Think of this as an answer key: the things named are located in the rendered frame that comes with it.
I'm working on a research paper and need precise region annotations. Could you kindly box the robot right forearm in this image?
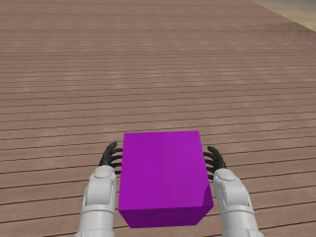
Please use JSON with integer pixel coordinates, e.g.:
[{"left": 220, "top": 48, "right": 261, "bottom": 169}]
[{"left": 213, "top": 168, "right": 264, "bottom": 237}]

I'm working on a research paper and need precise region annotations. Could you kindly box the robot left hand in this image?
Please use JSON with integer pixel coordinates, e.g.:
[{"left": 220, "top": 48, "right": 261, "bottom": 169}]
[{"left": 99, "top": 142, "right": 123, "bottom": 175}]

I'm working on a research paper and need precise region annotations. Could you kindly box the carton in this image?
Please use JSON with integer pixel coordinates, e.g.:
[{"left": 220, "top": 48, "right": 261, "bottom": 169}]
[{"left": 118, "top": 130, "right": 214, "bottom": 229}]

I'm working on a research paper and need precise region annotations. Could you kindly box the robot left forearm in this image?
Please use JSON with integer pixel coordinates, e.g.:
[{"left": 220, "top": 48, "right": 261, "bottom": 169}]
[{"left": 73, "top": 165, "right": 117, "bottom": 237}]

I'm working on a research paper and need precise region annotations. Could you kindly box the robot right hand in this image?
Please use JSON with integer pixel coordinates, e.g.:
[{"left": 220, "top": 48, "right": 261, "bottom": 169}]
[{"left": 202, "top": 146, "right": 227, "bottom": 180}]

